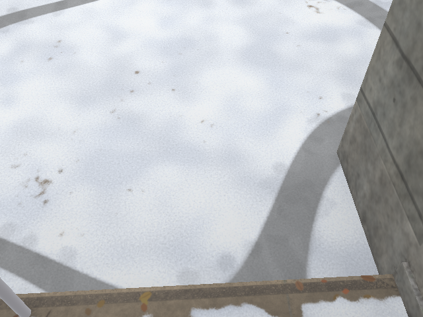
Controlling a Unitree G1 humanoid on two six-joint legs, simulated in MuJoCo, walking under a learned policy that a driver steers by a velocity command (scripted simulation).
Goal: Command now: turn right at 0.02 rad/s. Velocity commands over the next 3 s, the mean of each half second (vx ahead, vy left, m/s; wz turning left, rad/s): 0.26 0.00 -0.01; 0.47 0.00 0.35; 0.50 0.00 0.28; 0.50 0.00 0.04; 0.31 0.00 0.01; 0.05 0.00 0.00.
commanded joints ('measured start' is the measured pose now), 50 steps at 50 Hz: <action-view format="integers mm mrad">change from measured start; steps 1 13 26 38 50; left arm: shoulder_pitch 33 -70 130 298 50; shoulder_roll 88 -13 -196 75 -13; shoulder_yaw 19 23 -73 -55 -87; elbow -11 -61 -45 50 -175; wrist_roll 2 84 113 142 90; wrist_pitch -6 -65 -101 -56 -59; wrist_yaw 6 41 70 -7 41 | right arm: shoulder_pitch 35 274 184 542 202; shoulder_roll -111 -45 130 -127 -41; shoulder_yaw -29 -23 61 -12 77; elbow -26 58 -7 133 6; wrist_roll -1 -53 -158 -77 -90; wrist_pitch -5 -36 -43 -36 -103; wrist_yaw -5 -142 -114 -100 -112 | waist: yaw -7 -89 -33 -178 -24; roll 16 79 35 49 -34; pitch -41 156 121 81 8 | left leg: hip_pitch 154 118 -553 431 -672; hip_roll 63 262 146 43 -64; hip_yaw -37 -221 -218 19 -178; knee -60 -339 505 -159 166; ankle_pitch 399 -278 518 549 -123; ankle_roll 12 226 96 103 183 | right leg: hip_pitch -66 -235 -215 -246 48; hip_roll -13 -47 -194 -200 -97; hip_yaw -34 -131 117 42 -108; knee -70 352 86 891 234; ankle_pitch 184 -235 -50 338 861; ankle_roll -13 -140 -271 -168 -9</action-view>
